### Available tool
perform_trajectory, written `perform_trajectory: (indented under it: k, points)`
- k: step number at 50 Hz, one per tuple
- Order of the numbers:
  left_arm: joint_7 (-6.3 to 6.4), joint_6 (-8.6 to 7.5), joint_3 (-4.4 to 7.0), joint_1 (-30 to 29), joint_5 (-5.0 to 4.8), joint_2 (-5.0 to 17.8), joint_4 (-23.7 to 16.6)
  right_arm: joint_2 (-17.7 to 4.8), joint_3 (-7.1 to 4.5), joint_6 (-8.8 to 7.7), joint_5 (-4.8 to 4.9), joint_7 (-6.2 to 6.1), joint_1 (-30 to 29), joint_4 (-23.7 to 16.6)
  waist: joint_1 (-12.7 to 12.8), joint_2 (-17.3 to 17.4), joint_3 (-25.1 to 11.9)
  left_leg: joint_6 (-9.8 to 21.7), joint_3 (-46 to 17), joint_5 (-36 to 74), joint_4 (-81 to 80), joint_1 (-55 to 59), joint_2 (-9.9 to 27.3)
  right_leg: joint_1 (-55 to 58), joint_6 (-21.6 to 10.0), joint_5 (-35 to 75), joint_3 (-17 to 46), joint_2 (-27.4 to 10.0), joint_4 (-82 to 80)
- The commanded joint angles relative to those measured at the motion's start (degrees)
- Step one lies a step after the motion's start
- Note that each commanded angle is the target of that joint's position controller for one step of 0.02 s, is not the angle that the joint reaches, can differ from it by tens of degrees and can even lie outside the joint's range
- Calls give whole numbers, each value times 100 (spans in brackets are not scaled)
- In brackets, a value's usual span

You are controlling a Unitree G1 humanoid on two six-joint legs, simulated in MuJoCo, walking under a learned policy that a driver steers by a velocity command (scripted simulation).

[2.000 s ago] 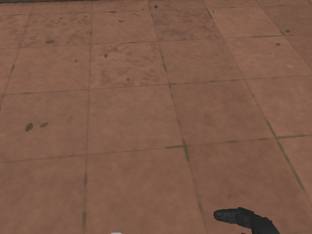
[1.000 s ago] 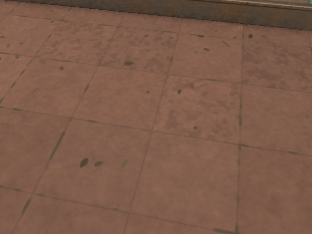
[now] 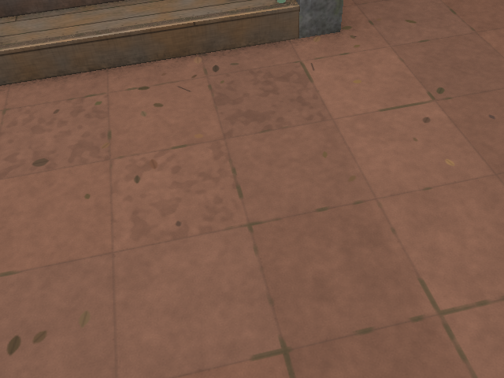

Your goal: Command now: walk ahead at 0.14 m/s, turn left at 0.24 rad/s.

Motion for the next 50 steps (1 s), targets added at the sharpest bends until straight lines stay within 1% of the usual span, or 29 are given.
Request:
perform_trajectory:
  k: [1, 4, 9, 14, 17, 18, 19, 20, 21, 22, 23, 24, 25, 29, 30, 31, 33, 35, 37, 39, 40, 41, 42, 43, 44, 45, 46, 47, 50]
  points:
    - [-90, -542, 279, 437, 108, 895, -209, -697, -239, -468, -176, 143, -270, -388, 251, -1078, 550, 311, -932, 565, 1370, -2388, -333, 833, -973, -2706, 2695, -2210, -2095]
    - [-65, -557, 116, -90, 23, 553, -186, -387, -195, -490, -197, 237, -103, -252, -60, -871, -42, 301, -428, 1051, 1391, -2128, -176, 1046, -700, -1997, 1657, -1876, -2164]
    - [140, -514, 211, -170, 11, 874, -172, -64, -53, -353, -221, 558, -320, -335, 160, -796, -135, 77, 472, 739, -299, -1050, 162, 770, -688, -1325, 551, -1724, -2371]
    - [83, -434, 345, 101, 75, 1191, 114, -11, 21, -574, -157, 607, -363, -461, 251, -860, -16, 638, 467, 336, -2242, -416, 217, 1381, -923, -739, 477, -2161, -2043]
    - [131, -272, 349, -95, 60, 1227, 241, -134, -28, -807, -111, 585, 9, -305, -1, -620, 79, 1035, 805, 1459, -3835, 776, -101, 1106, -836, -1001, 33, -2057, -1450]
    - [165, -218, 298, 98, 226, 1022, 333, -386, -156, -934, -102, 548, 346, -141, -37, -347, -112, 1164, 570, 1366, -3738, 1865, -230, 526, -681, -925, -145, -1811, -803]
    - [196, -219, 136, 207, 427, 493, 346, -753, -310, -988, -109, 450, 891, -121, -314, 222, -504, 1564, -157, 1507, -3704, 2670, 177, 141, -274, -479, -673, -1176, 624]
    - [166, -396, -34, 10, 376, -6, -241, -1219, -313, -1016, -31, 348, 1537, -216, -435, 1540, -1305, 2854, -3085, 1309, -4302, 4634, 1299, -2073, 212, -1631, -515, -14, 2424]
    - [-40, -536, 17, -649, 257, 321, -237, -1018, -298, -1043, -177, 325, 1844, -57, -901, 1184, -298, 2535, -3805, 113, -5025, 4834, 1407, -3757, 140, -1681, 664, 159, 3327]
    - [-37, -595, 82, -1085, 139, 545, -213, -748, -247, -1006, -180, 362, 1801, 88, -956, 803, 307, 2079, -3025, -92, -4828, 4425, 1242, -4410, 0, -1365, 832, -53, 4166]
    - [15, -576, 202, -879, 203, 873, -48, -462, -126, -922, -119, 431, 1462, 103, -632, 511, 246, 1967, -2537, 222, -4723, 3802, 1138, -4086, -34, -1069, 817, -238, 4505]
    - [54, -571, 212, -713, 304, 876, 27, -231, -5, -852, -89, 492, 1107, 60, -300, 382, 167, 1935, -2207, 776, -4656, 3140, 1036, -3639, -69, -717, 856, -325, 4429]
    - [53, -554, 169, -663, 291, 720, 49, -113, 68, -772, -96, 531, 687, -51, -15, 211, 180, 1920, -1975, 1354, -4683, 2554, 1025, -3251, -26, -424, 802, -413, 4301]
    - [27, -424, 148, -919, 95, 631, 60, -175, 80, -708, -128, 600, 443, -95, -3, 117, -20, 2016, -1412, 2576, -4871, 2255, 724, -2912, 436, 707, 595, -333, 2939]
    - [7, -522, 211, -1768, -441, 957, -384, -427, -37, -499, 479, 260, 812, -133, -64, -621, 788, 1831, -1746, 2653, -5086, 1992, 804, -3057, 513, 378, 566, -261, 1982]
    - [-52, -581, 141, -2056, -427, 751, -437, -596, -44, -377, 402, 88, 870, -31, -112, -421, 827, 1731, -1693, 2626, -5117, 2071, 730, -2928, 572, 593, 528, -101, 1221]
    - [-116, -584, 143, -2087, -333, 691, -411, -829, -117, -278, 204, -33, 915, -63, -166, 353, 595, 1567, -1309, 2729, -5104, 1915, 478, -2063, 588, 1492, 307, 143, 384]
    - [-146, -525, 244, -1965, -302, 854, -376, -635, -100, -310, 237, -26, 1100, 2, -167, 409, 453, 1433, -1369, 2822, -5083, 1938, 584, -1357, 459, 2023, 392, 176, 149]
    - [-126, -483, 385, -1597, -314, 1105, -293, -614, -149, -338, 235, -78, 895, -46, 139, 445, 226, 1229, -1322, 3762, -4666, 2383, 616, -862, 223, 1932, 510, 213, -40]
    - [-46, -430, 531, -565, -264, 1328, -13, -687, -190, -309, 186, -21, 752, -136, 586, 570, -458, 972, -938, 5404, -3374, 2774, 345, 266, -117, 1616, 301, 317, -79]
    - [-26, -385, 578, 313, -203, 1474, 157, -621, -162, -303, 101, 21, 492, -296, 992, 542, -1002, 815, -826, 4998, -2193, 2155, 172, 1507, -407, 1568, 680, -150, 229]
    - [-64, -285, 585, 1296, -187, 1826, 358, -161, -1, -347, -42, 63, 517, -428, 1199, -414, -1604, 669, -543, 2624, -426, 1387, -339, 2634, -722, 1276, 1986, -1007, 191]
    - [-150, -300, 625, 1329, -82, 1890, 605, 290, 75, -374, 263, 93, 2026, -264, 342, -2688, -1885, 318, -595, -1048, 1538, -506, -1052, 3777, -1879, -23, 5148, -2191, -946]
    - [-138, -259, 511, 813, -268, 1326, 450, -280, 43, -422, 259, 88, 1697, -147, 483, -1733, -1285, 384, -617, -687, 1991, -1003, -529, 3218, -1706, -1034, 5329, -1959, -1369]
    - [-70, -210, 454, 341, -307, 1061, 323, -583, -18, -492, 249, 129, 666, -410, 591, -905, -482, 411, -413, -104, 1846, -1227, -278, 2296, -1451, -952, 4278, -1662, -1404]
    - [-72, -185, 445, 143, -237, 1164, 260, -589, -7, -566, 171, 110, 120, -598, 488, -191, -175, 429, -270, 173, 1560, -1115, -85, 1561, -1332, -362, 3731, -1416, -1468]
    - [-68, -189, 449, 64, -191, 1186, 261, -569, -25, -615, 31, 113, -142, -733, 372, 59, -48, 392, -222, 387, 1195, -977, 36, 1129, -1329, 288, 3405, -1206, -1533]
    - [-56, -198, 433, 85, -140, 1177, 273, -492, -26, -623, 0, 134, -107, -800, 198, -67, -52, 363, -241, 506, 897, -790, 172, 885, -1327, 574, 3178, -1045, -1631]
    - [-20, -233, 435, 232, -227, 1116, 342, -337, 50, -545, 0, 96, -243, -960, 92, -423, 23, 187, -71, 513, -233, -732, 315, 432, -1390, 1139, 2673, -830, -1755]
Velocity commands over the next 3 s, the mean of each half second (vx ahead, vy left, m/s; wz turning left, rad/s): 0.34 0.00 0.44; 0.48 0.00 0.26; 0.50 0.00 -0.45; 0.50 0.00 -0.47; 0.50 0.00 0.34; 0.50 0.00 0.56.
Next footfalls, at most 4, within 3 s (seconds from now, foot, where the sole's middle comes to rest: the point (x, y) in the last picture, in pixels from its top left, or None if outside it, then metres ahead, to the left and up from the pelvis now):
0.36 left None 0.10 0.20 -0.77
0.80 right None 0.50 0.16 -0.77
1.26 left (109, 356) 0.62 0.44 -0.77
1.76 right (206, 263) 0.91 0.19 -0.77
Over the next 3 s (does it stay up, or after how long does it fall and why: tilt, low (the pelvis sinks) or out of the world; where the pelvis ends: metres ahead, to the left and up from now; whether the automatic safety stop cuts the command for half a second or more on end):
stays up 1.47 0.29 0.01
